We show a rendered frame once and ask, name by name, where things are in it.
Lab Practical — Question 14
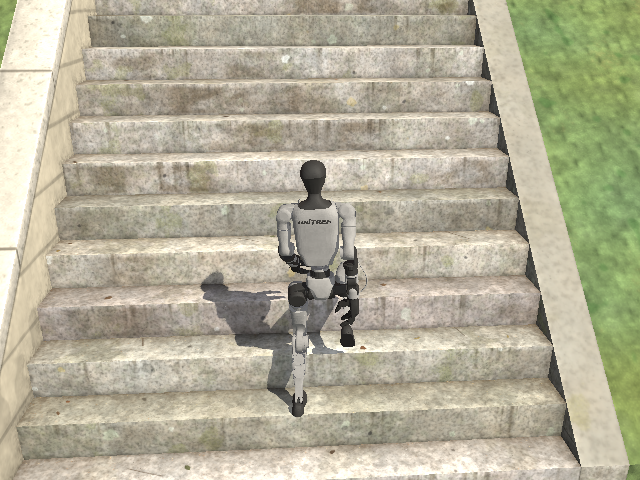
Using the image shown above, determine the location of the robot right forearm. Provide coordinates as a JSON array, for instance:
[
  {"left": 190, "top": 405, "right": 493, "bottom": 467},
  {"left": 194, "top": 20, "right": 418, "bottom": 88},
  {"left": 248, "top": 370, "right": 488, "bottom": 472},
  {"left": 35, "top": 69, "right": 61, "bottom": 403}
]
[{"left": 343, "top": 246, "right": 360, "bottom": 300}]

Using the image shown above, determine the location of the robot right upper arm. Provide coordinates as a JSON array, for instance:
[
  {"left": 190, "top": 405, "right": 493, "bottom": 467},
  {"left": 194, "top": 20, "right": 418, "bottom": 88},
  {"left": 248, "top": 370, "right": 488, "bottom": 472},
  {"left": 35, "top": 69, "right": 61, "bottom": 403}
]
[{"left": 336, "top": 202, "right": 356, "bottom": 260}]

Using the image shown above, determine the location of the robot shin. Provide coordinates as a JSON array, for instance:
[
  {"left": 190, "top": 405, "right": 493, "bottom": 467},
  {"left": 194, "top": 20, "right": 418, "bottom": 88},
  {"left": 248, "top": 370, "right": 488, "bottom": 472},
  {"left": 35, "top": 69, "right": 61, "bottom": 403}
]
[
  {"left": 292, "top": 334, "right": 307, "bottom": 403},
  {"left": 342, "top": 297, "right": 351, "bottom": 326}
]

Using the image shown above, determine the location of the robot left forearm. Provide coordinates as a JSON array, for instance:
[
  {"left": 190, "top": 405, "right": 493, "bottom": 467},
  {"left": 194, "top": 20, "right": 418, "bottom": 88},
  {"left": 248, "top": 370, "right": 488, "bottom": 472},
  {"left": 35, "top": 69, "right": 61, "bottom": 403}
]
[{"left": 278, "top": 246, "right": 299, "bottom": 267}]

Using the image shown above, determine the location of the left robot shin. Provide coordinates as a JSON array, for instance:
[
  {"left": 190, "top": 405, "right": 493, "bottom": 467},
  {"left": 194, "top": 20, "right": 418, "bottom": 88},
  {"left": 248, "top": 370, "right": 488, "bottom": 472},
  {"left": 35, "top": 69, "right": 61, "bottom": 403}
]
[{"left": 292, "top": 334, "right": 307, "bottom": 403}]

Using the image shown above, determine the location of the robot left upper arm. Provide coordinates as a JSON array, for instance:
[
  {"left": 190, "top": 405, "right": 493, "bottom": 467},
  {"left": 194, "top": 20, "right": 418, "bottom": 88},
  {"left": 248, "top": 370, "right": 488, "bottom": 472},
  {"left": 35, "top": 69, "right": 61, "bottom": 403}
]
[{"left": 276, "top": 203, "right": 295, "bottom": 256}]

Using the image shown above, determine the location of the right robot shin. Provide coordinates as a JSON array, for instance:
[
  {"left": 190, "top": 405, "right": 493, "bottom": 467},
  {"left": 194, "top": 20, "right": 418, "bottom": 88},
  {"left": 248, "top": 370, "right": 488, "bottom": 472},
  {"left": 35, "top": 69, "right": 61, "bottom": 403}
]
[{"left": 342, "top": 297, "right": 351, "bottom": 326}]

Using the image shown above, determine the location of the robot right hand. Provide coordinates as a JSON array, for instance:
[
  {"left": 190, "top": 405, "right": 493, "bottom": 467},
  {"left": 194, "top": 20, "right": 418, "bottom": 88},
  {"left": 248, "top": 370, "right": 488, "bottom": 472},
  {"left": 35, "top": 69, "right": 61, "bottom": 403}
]
[{"left": 335, "top": 297, "right": 359, "bottom": 327}]

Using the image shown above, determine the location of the robot left hand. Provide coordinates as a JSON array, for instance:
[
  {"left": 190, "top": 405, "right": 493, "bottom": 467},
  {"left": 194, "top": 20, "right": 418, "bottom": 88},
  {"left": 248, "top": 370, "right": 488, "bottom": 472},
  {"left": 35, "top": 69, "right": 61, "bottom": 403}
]
[{"left": 289, "top": 255, "right": 311, "bottom": 274}]

